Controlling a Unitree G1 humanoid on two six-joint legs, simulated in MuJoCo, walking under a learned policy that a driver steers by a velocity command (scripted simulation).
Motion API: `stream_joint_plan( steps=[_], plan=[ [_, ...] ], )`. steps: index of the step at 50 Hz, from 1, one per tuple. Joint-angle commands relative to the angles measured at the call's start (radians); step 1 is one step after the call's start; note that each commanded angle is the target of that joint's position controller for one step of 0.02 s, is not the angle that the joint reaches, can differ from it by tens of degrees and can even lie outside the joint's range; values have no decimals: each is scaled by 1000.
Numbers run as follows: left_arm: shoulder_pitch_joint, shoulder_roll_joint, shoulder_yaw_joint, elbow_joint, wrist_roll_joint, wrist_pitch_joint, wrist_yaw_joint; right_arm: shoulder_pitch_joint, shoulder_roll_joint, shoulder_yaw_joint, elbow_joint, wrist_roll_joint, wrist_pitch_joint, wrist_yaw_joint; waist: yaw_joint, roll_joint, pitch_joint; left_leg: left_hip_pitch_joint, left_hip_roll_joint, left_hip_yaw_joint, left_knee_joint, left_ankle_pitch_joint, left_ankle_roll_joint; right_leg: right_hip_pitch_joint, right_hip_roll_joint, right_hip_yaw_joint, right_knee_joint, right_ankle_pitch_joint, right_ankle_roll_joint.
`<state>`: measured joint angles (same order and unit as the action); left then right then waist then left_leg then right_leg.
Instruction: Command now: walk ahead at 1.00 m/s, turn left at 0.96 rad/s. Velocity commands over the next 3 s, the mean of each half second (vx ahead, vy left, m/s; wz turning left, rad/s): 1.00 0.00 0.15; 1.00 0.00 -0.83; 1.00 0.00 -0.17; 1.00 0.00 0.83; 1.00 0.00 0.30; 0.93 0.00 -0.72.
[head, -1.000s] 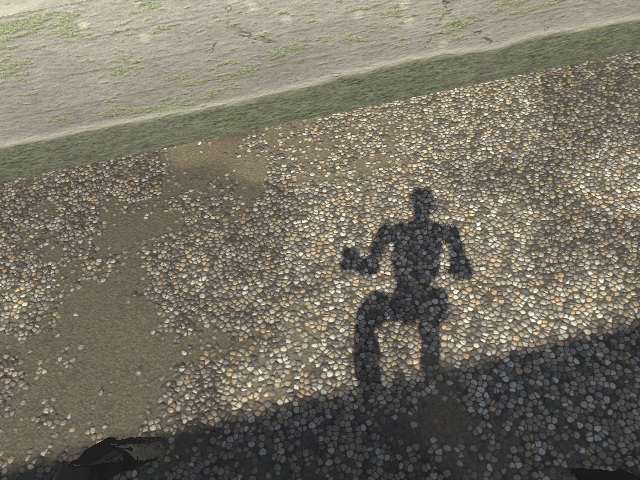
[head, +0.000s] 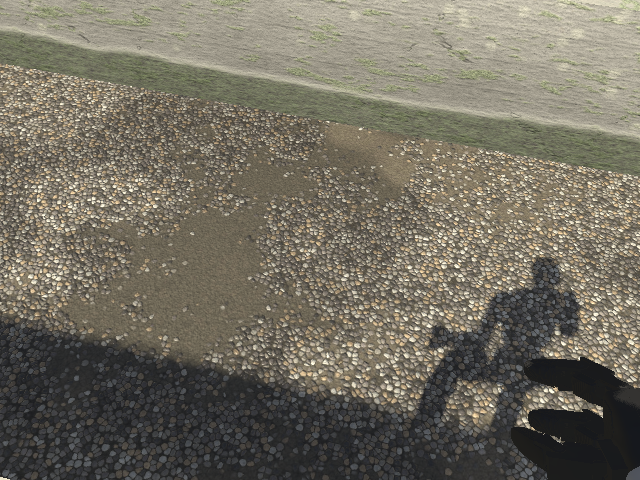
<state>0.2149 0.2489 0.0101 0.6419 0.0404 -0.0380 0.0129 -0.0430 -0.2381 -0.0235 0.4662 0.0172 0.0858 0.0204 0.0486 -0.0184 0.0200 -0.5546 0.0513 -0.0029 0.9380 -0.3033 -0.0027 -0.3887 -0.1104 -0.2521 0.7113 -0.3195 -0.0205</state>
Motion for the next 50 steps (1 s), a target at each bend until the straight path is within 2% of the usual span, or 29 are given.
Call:
stream_joint_plan(
  steps=[1, 2, 3, 4, 5, 6, 7, 8, 10, 12, 16, 17, 19, 20, 21, 22, 24, 27, 28, 31, 38, 41, 42, 43, 44, 46, 47, 48, 50],
  plan=[
    [-132, 141, 50, -95, -26, -7, 3, -49, -35, -2, -69, 10, -12, 12, -45, -53, -107, 245, -1, 114, -149, 52, 26, -54, -213, 161, -291, -223, -11],
    [-123, 80, 39, -92, -34, 5, 4, 9, -18, 0, -37, -2, -12, 15, -58, 42, -127, 310, -20, 119, -177, 52, 41, -45, -164, 93, -159, -194, 19],
    [-92, 33, 29, -96, -25, 20, 10, 112, -26, -3, 3, -4, -20, 12, -75, 188, -142, 353, -54, 94, -182, 72, 79, -73, -74, 6, 83, -134, 64],
    [-177, 51, 33, -169, -19, 35, 12, 172, -118, -31, 13, 29, -14, 5, -145, 369, -107, 402, 12, -183, -293, 137, 182, -298, 41, 3, 315, -184, 124],
    [-332, 54, 30, -259, -19, 36, 11, 170, -188, -52, -16, 23, -10, -7, -206, 410, -97, 405, 129, -522, -491, 13, 262, -509, 111, 143, 453, -275, 146],
    [-355, 50, 32, -274, -26, 31, 9, 123, -175, -48, -42, -4, -5, -27, -175, 283, -120, 417, 184, -571, -525, 28, 289, -551, 93, 246, 540, -220, 164],
    [-283, 22, 23, -247, -35, 24, 12, 55, -127, -28, -53, -22, -4, -48, -113, 254, -177, 401, 184, -515, -500, 34, 283, -515, 77, 269, 573, -177, 171],
    [-225, 7, 16, -230, -37, 21, 17, 12, -87, -12, -57, -29, -13, -57, -69, 224, -199, 358, 176, -471, -468, 38, 259, -472, 64, 275, 584, -140, 168],
    [-197, -18, 10, -205, -31, 37, 21, -31, -26, 12, -70, -31, -42, -52, -43, 147, -214, 232, 145, -395, -447, 12, 205, -338, 63, 278, 591, -85, 153],
    [-191, -24, 5, -199, -36, 58, 23, -18, -26, 16, -62, -35, -70, -44, -41, 101, -203, 163, 134, -336, -450, -14, 172, -240, 76, 302, 511, -41, 128],
    [-240, -6, 1, -201, -59, 59, -2, 47, -70, 5, -35, -36, -98, -30, -89, 95, -141, 143, 161, -273, -501, -37, 147, -77, 91, 289, 251, -76, 58],
    [-259, -2, -2, -194, -47, 63, -7, 35, -58, 9, -36, -32, -110, -27, -88, 67, -90, 92, 156, -221, -486, 32, 126, -4, 90, 269, 177, -32, 47],
    [-187, -43, -13, -164, -42, 63, -22, 36, -50, 12, -28, -25, -120, -26, -58, 71, -102, 84, 135, -165, -437, 88, 101, 158, 113, 208, 6, 30, 15],
    [-142, -47, -14, -145, -36, 61, -30, 40, -30, 16, -34, -22, -119, -29, -50, 36, -110, 70, 94, -117, -356, 111, 75, 233, 118, 226, -43, 112, -9],
    [-145, -11, -1, -136, -38, 60, -36, 76, 13, 22, -45, -33, -109, -40, -88, -99, -136, 60, 1, -4, -212, 164, 23, 286, 90, 323, -5, 351, -47],
    [-225, 35, 17, -165, -63, 65, -38, 68, 20, 27, -63, -35, -104, -41, -77, -208, -130, 33, -39, 69, -186, 84, -35, 215, 46, 493, -87, 305, -107],
    [-281, 35, 10, -202, -78, 79, -40, -2, -2, 13, -80, -25, -105, -42, -60, -120, -88, 110, -54, 70, -206, 52, -49, 88, 20, 584, -175, 250, -127],
    [-304, 13, 6, -207, -82, 83, -31, 25, 1, 7, -59, -36, -108, -30, -76, -18, -141, 316, -42, 81, -258, 186, -48, 14, 102, 474, -108, 331, -82],
    [-290, -5, 4, -191, -72, 88, -26, 51, 3, 7, -40, -50, -105, -35, -65, 26, -158, 389, -32, 81, -267, 280, -47, 9, 141, 431, -76, 382, -79],
    [-271, -7, 12, -181, -75, 90, -26, 70, -25, -10, -20, -46, -88, -43, -58, 98, -189, 465, 29, 110, -290, 355, -31, 3, 177, 352, -13, 404, -65],
    [-244, 3, 21, -160, -89, 97, -47, 30, -34, -31, -17, -30, -51, -50, -14, 29, -143, 382, 34, 187, -268, 68, -18, -3, 196, 392, -4, 451, -79],
    [-232, 24, 31, -159, -106, 95, -61, 31, -46, -46, -21, -24, -47, -36, -19, -30, -120, 394, 12, 208, -256, -113, -4, -84, 209, 443, -42, 411, -61],
    [-238, 18, 31, -160, -123, 89, -65, 26, -48, -51, -24, -16, -43, -32, -30, -9, -116, 432, 34, 199, -288, -140, -1, -139, 205, 457, -60, 279, -63],
    [-239, 37, 36, -157, -117, 85, -65, 46, -60, -56, -18, -14, -42, -32, -51, -5, -91, 478, 60, 171, -311, -178, 17, -219, 212, 453, -73, 199, -58],
    [-264, 37, 41, -166, -121, 75, -62, 62, -64, -56, -11, -32, -38, -37, -66, 19, -82, 560, 115, 135, -357, -200, 43, -315, 229, 405, -60, 163, -43],
    [-316, 13, 39, -186, -92, 73, -51, 71, -103, -72, 21, -36, -42, -52, -92, 187, -55, 528, 320, 35, -485, -249, 74, -365, 169, 320, 131, 37, -60],
    [-394, 40, 48, -214, -68, 80, -50, 109, -96, -64, 40, -42, -55, -62, -135, 177, -32, 465, 377, 14, -539, -252, 83, -366, 130, 295, 212, -10, -60],
    [-426, 57, 54, -224, -58, 85, -54, 106, -86, -57, 51, -43, -67, -66, -131, 127, -27, 469, 415, 0, -523, -158, 90, -389, 92, 285, 235, -1, -51],
    [-350, 40, 49, -212, -67, 80, -58, 105, -98, -58, 78, -42, -86, -68, -94, 74, -64, 438, 403, 75, -486, -128, 70, -306, 52, 256, 216, 23, -59]
  ],
)
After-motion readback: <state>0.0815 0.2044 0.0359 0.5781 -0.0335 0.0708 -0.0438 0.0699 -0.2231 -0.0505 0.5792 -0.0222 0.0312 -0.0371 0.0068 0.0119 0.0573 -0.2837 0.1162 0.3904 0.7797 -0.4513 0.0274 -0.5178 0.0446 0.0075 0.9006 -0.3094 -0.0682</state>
